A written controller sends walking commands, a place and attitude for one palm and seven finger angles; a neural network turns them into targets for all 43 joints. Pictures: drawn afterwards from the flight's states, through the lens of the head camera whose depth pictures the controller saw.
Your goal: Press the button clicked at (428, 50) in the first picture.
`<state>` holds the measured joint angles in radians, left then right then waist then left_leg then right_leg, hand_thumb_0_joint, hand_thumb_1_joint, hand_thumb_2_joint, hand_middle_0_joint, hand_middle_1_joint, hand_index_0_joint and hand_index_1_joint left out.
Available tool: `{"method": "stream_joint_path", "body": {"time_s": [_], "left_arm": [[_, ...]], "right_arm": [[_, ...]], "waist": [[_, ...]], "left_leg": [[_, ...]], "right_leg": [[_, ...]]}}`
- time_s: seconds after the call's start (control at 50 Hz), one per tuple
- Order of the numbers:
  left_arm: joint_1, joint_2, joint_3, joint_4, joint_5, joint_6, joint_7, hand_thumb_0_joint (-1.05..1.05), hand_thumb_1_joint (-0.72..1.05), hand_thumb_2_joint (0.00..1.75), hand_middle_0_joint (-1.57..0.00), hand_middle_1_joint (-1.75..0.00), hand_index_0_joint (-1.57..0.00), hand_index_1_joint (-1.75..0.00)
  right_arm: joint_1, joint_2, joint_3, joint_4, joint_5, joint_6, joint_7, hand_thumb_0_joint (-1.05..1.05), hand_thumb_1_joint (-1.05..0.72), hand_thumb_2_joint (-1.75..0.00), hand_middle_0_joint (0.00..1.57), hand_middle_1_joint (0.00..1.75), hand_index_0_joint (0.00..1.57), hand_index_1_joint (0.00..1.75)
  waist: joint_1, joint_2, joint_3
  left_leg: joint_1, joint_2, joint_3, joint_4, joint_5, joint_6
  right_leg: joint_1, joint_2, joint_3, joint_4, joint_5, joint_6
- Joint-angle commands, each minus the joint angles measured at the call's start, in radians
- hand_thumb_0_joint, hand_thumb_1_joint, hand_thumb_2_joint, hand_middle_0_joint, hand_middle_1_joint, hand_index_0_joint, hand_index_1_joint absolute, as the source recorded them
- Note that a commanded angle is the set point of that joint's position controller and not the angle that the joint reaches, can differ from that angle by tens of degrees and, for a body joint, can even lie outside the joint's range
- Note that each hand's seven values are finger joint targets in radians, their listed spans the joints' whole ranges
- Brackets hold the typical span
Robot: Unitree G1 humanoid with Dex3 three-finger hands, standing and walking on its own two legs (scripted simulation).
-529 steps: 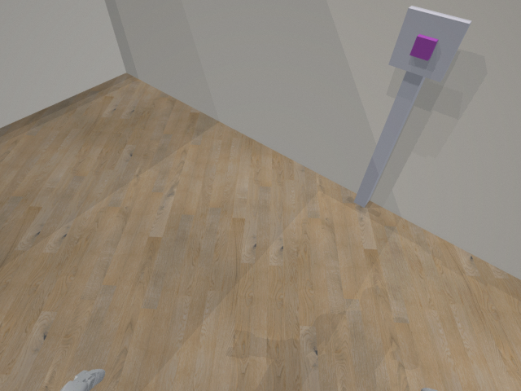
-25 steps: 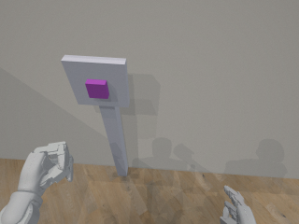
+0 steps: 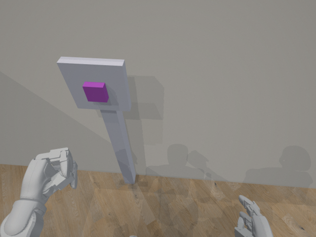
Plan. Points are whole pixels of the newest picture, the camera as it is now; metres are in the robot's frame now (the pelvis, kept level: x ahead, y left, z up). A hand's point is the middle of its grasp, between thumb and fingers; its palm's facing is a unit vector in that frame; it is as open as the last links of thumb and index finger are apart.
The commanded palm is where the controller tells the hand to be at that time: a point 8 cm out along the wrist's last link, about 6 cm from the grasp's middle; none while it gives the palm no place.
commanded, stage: aim a knuckle at the button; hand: left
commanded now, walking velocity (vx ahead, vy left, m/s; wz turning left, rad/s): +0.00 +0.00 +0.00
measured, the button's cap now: (96, 91) +0.49 +0.22 +0.09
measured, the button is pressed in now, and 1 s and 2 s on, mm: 0 0 0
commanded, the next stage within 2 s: none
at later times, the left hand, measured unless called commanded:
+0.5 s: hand (83, 149) +0.31 +0.21 +0.06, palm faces +0.02 -1.00 -0.03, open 3.1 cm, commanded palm +0.29 +0.26 +0.07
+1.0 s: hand (98, 131) +0.37 +0.19 +0.05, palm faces -0.02 -1.00 -0.01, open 3.1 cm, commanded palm +0.36 +0.24 +0.06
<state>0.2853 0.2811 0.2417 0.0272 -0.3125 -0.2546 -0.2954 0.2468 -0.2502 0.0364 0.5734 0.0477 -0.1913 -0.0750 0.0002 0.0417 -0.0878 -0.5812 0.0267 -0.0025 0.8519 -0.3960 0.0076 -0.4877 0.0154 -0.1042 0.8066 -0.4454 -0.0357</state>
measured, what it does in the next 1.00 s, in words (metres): stands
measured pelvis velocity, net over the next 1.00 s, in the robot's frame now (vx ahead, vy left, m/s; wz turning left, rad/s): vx -0.01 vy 0.02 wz -0.03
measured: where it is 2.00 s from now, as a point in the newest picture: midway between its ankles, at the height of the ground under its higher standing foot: outside the picture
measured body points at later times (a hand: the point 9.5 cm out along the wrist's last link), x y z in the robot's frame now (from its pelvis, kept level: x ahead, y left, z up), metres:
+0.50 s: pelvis +0.00 +0.00 +0.00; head +0.05 +0.00 +0.45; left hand +0.30 +0.26 +0.07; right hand +0.14 -0.26 -0.09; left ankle +0.02 +0.11 -0.70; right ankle -0.02 -0.09 -0.70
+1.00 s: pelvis -0.01 +0.02 -0.01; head +0.05 +0.02 +0.44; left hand +0.37 +0.24 +0.05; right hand +0.10 -0.24 -0.11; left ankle +0.02 +0.11 -0.70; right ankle -0.02 -0.09 -0.70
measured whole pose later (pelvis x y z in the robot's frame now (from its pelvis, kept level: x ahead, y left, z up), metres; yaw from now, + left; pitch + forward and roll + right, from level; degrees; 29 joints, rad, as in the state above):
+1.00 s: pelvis -0.01 +0.02 -0.01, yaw -2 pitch +11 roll -1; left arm -0.33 0.28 0.23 0.62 -0.21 -0.33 -0.21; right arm 0.28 -0.25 0.02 0.63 0.04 -0.06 -0.05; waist -0.05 0.01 -0.08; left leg -0.69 0.02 0.04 0.89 -0.39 0.03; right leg -0.62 0.00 -0.06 0.86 -0.44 -0.01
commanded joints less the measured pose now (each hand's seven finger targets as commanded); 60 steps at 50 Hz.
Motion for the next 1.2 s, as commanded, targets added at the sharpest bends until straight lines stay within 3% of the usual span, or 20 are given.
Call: {"method": "stream_joint_path", "body": {"time_s": [0.0,0.06,0.1,0.14,0.22,0.26,0.3,0.44,0.48,0.56,0.62,0.68,0.78,0.84,0.92,0.98,1.04,1.08,1.1,1.18], "left_arm": [[-0.260,0.191,0.093,-0.127,-0.023,-0.065,-0.014,0.00,0.90,0.90,-1.30,-1.50,-1.30,-1.50],[-0.349,0.194,0.085,-0.090,-0.023,-0.068,-0.023,0.00,0.90,0.90,-1.30,-1.50,-1.30,-1.50],[-0.346,0.210,0.101,-0.057,-0.024,-0.067,-0.023,0.00,0.90,0.90,-1.30,-1.50,-1.30,-1.50],[-0.328,0.193,0.095,-0.044,-0.018,-0.069,-0.022,0.00,0.90,0.90,-1.30,-1.50,-1.30,-1.50],[-0.322,0.208,0.125,0.032,-0.016,-0.058,-0.006,0.00,0.90,0.90,-1.30,-1.50,-1.30,-1.50],[-0.332,0.208,0.128,0.038,-0.012,-0.061,0.000,0.00,0.90,0.90,-1.30,-1.50,-1.30,-1.50],[-0.368,0.233,0.146,0.065,-0.006,-0.065,0.009,0.00,0.90,0.90,-1.30,-1.50,-1.30,-1.50],[-0.584,0.169,0.049,0.066,0.016,-0.127,0.011,0.00,0.90,0.90,-1.30,-1.50,-1.30,-1.50],[-0.590,0.180,0.054,0.102,0.024,-0.129,0.014,0.00,0.90,0.90,-1.30,-1.50,-1.30,-1.50],[-0.605,0.210,0.090,0.188,0.030,-0.109,0.025,0.00,0.90,0.90,-1.30,-1.50,-1.30,-1.50],[-0.629,0.211,0.094,0.205,0.039,-0.103,0.039,0.00,0.90,0.90,-1.30,-1.50,-1.30,-1.50],[-0.695,0.219,0.097,0.208,0.047,-0.113,0.060,0.00,0.90,0.90,-1.30,-1.50,-1.30,-1.50],[-0.772,0.144,0.018,0.241,0.063,-0.134,0.067,0.00,0.90,0.90,-1.30,-1.50,-1.30,-1.50],[-0.838,0.136,0.000,0.307,0.074,-0.132,0.073,0.00,0.90,0.90,-1.30,-1.50,-1.30,-1.50],[-0.940,0.199,0.045,0.395,0.094,-0.136,0.093,0.00,0.90,0.90,-1.30,-1.50,-1.30,-1.50],[-1.041,0.211,0.047,0.393,0.108,-0.163,0.112,0.00,0.90,0.90,-1.30,-1.50,-1.30,-1.50],[-1.117,0.215,0.045,0.444,0.117,-0.187,0.129,0.00,0.90,0.90,-1.30,-1.50,-1.30,-1.50],[-1.070,0.212,0.048,0.471,0.119,-0.188,0.129,0.00,0.90,0.90,-1.30,-1.50,-1.30,-1.50],[-1.038,0.250,0.086,0.483,0.120,-0.187,0.129,0.00,0.90,0.90,-1.30,-1.50,-1.30,-1.50],[-0.908,0.224,0.078,0.503,0.105,-0.150,0.102,0.00,0.90,0.90,-1.30,-1.50,-1.30,-1.50]], "right_arm": [[-0.056,-0.135,-0.052,-0.132,0.001,-0.048,-0.016,0.00,-0.90,-0.90,0.20,0.30,0.20,0.30],[-0.059,-0.135,-0.051,-0.122,0.004,-0.051,-0.020,0.00,-0.90,-0.90,0.20,0.30,0.20,0.30],[-0.052,-0.136,-0.052,-0.118,0.003,-0.049,-0.020,0.00,-0.90,-0.90,0.20,0.30,0.20,0.30],[-0.053,-0.132,-0.056,-0.123,0.003,-0.046,-0.015,0.00,-0.90,-0.90,0.20,0.30,0.20,0.30],[-0.047,-0.137,-0.059,-0.124,0.001,-0.028,-0.005,0.00,-0.90,-0.90,0.20,0.30,0.20,0.30],[-0.050,-0.135,-0.061,-0.128,0.001,-0.018,-0.002,0.00,-0.90,-0.90,0.20,0.30,0.20,0.30],[-0.043,-0.140,-0.063,-0.124,0.001,-0.007,-0.001,0.00,-0.90,-0.90,0.20,0.30,0.20,0.30],[-0.022,-0.139,-0.069,-0.092,-0.001,-0.003,-0.003,0.00,-0.90,-0.90,0.20,0.30,0.20,0.30],[-0.013,-0.143,-0.069,-0.083,-0.001,0.000,-0.003,0.00,-0.90,-0.90,0.20,0.30,0.20,0.30],[-0.004,-0.150,-0.073,-0.079,-0.004,0.022,-0.001,0.00,-0.90,-0.90,0.20,0.30,0.20,0.30],[-0.006,-0.144,-0.071,-0.088,-0.003,0.040,0.006,0.00,-0.90,-0.90,0.20,0.30,0.20,0.30],[0.003,-0.143,-0.072,-0.085,-0.006,0.051,0.011,0.00,-0.90,-0.90,0.20,0.30,0.20,0.30],[0.023,-0.143,-0.076,-0.078,-0.007,0.065,0.019,0.00,-0.90,-0.90,0.20,0.30,0.20,0.30],[0.039,-0.150,-0.078,-0.064,-0.008,0.077,0.022,0.00,-0.90,-0.90,0.20,0.30,0.20,0.30],[0.049,-0.160,-0.075,-0.056,-0.011,0.096,0.019,0.00,-0.90,-0.90,0.20,0.30,0.20,0.30],[0.054,-0.154,-0.073,-0.051,-0.014,0.104,0.021,0.00,-0.90,-0.90,0.20,0.30,0.20,0.30],[0.072,-0.157,-0.073,-0.036,-0.018,0.112,0.024,0.00,-0.90,-0.90,0.20,0.30,0.20,0.30],[0.080,-0.158,-0.075,-0.042,-0.019,0.118,0.031,0.00,-0.90,-0.90,0.20,0.30,0.20,0.30],[0.088,-0.164,-0.079,-0.043,-0.022,0.123,0.033,0.00,-0.90,-0.90,0.20,0.30,0.20,0.30],[0.098,-0.163,-0.083,-0.071,-0.014,0.147,0.044,0.00,-0.90,-0.90,0.20,0.30,0.20,0.30]], "waist": [[-0.035,-0.036,-0.130],[-0.031,0.009,-0.165],[-0.022,-0.022,-0.190],[-0.008,0.004,-0.221],[-0.002,-0.064,-0.191],[0.003,-0.032,-0.193],[-0.004,-0.052,-0.178],[-0.048,0.011,-0.222],[-0.045,0.027,-0.231],[-0.030,-0.034,-0.258],[-0.021,0.001,-0.268],[-0.027,0.020,-0.275],[-0.055,0.035,-0.273],[-0.070,-0.001,-0.262],[-0.067,-0.036,-0.267],[-0.064,0.058,-0.318],[-0.079,0.038,-0.340],[-0.063,0.071,-0.365],[-0.053,0.047,-0.392],[-0.039,-0.009,-0.377]], "left_leg": [[0.107,-0.026,-0.019,-0.093,0.180,0.027],[0.127,-0.027,-0.016,-0.097,0.179,0.026],[0.125,-0.025,-0.016,-0.097,0.208,0.029],[0.149,-0.027,-0.009,-0.103,0.252,0.027],[0.113,-0.027,-0.004,-0.107,0.266,0.025],[0.113,-0.030,0.004,-0.114,0.262,0.023],[0.097,-0.027,0.005,-0.110,0.256,0.025],[0.174,-0.021,-0.006,-0.103,0.255,0.026],[0.183,-0.018,-0.014,-0.104,0.262,0.022],[0.161,-0.019,-0.013,-0.105,0.286,0.022],[0.161,-0.018,-0.008,-0.107,0.305,0.019],[0.174,-0.014,-0.015,-0.105,0.313,0.014],[0.203,-0.005,-0.025,-0.095,0.325,0.010],[0.190,-0.002,-0.039,-0.089,0.290,0.010],[0.140,-0.008,-0.040,-0.086,0.217,0.014],[0.188,-0.006,-0.049,-0.082,0.241,0.005],[0.196,0.000,-0.058,-0.070,0.243,0.004],[0.207,-0.003,-0.053,-0.068,0.275,0.002],[0.202,-0.002,-0.051,-0.063,0.292,0.004],[0.151,-0.004,-0.021,-0.068,0.352,0.010]], "right_leg": [[0.014,-0.014,0.109,-0.164,0.219,0.037],[0.020,-0.020,0.116,-0.164,0.218,0.037],[0.051,-0.020,0.119,-0.158,0.259,0.039],[0.070,-0.022,0.110,-0.141,0.333,0.038],[0.080,-0.024,0.109,-0.136,0.383,0.045],[0.082,-0.027,0.111,-0.136,0.385,0.044],[0.078,-0.025,0.115,-0.138,0.376,0.045],[0.001,-0.009,0.092,-0.117,0.334,0.031],[-0.011,-0.008,0.083,-0.108,0.328,0.026],[0.016,-0.011,0.082,-0.097,0.363,0.028],[0.018,-0.011,0.081,-0.090,0.374,0.025],[0.000,-0.007,0.073,-0.082,0.364,0.020],[-0.062,0.001,0.064,-0.072,0.341,0.018],[-0.101,0.002,0.059,-0.066,0.299,0.018],[-0.106,0.000,0.069,-0.064,0.244,0.018],[-0.127,-0.001,0.067,-0.048,0.237,0.011],[-0.152,0.005,0.066,-0.040,0.229,0.012],[-0.135,0.006,0.067,-0.037,0.255,0.008],[-0.108,0.008,0.067,-0.034,0.274,0.007],[-0.040,0.009,0.072,-0.043,0.371,0.014]]}}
